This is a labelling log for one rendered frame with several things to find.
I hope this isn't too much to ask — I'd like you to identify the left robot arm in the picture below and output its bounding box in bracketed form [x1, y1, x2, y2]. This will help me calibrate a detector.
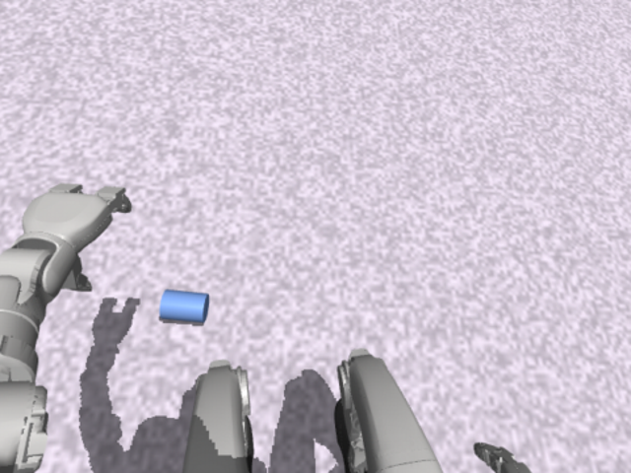
[0, 232, 77, 473]

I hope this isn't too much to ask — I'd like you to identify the can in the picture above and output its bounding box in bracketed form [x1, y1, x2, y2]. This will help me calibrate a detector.
[160, 290, 209, 323]

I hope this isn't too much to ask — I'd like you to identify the right robot hand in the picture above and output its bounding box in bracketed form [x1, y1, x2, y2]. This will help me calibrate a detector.
[473, 442, 531, 473]

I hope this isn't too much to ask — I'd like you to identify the left robot hand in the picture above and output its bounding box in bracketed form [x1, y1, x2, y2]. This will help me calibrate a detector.
[22, 183, 132, 292]

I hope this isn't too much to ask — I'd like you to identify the right robot foot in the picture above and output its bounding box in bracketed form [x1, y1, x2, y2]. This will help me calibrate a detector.
[334, 399, 368, 473]

